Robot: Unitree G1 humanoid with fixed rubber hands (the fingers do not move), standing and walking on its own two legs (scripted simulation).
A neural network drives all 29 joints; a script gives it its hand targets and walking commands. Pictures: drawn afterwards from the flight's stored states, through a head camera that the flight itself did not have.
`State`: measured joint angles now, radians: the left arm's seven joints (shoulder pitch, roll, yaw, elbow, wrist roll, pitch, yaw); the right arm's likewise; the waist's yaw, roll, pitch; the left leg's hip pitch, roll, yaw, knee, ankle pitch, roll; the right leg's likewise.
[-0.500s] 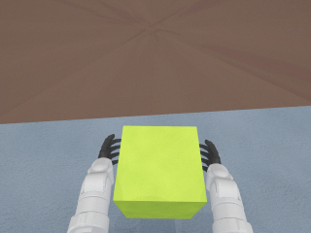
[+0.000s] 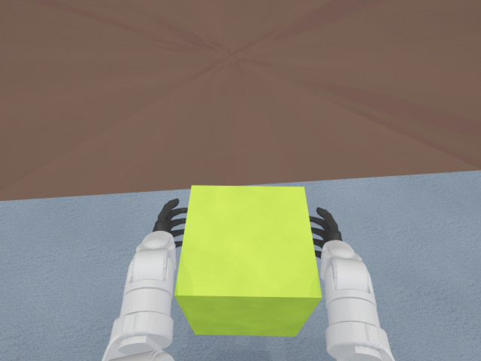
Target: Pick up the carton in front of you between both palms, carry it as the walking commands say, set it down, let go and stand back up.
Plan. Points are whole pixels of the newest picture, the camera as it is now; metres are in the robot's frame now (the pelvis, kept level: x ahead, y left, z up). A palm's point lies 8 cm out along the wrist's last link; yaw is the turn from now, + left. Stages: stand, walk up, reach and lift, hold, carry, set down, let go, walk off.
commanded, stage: reach and lift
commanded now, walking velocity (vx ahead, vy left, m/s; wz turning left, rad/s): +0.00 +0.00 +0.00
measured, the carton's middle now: (246, 265) +0.30 +0.00 -0.05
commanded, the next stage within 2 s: hold in 0.62 s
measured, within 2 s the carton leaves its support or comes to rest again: neither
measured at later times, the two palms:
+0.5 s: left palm (163, 232) +0.31 +0.15 +0.04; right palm (332, 242) +0.30 -0.15 +0.04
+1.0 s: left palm (160, 231) +0.30 +0.15 +0.06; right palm (336, 242) +0.29 -0.15 +0.05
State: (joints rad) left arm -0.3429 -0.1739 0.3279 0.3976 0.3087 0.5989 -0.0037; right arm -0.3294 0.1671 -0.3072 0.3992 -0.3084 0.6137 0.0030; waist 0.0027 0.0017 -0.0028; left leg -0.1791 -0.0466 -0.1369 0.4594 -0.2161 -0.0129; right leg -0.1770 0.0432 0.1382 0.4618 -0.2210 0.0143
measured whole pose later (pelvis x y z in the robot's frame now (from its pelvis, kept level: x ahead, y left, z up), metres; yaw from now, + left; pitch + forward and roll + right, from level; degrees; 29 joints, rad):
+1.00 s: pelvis +0.01 +0.00 +0.01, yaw +0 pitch -7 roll +0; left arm -0.30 -0.16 0.25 0.27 0.29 0.75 -0.01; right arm -0.28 0.16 -0.23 0.26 -0.29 0.77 0.00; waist 0.00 0.00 0.00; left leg -0.05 -0.04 -0.13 0.36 -0.19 -0.01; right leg -0.05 0.04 0.13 0.36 -0.19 0.01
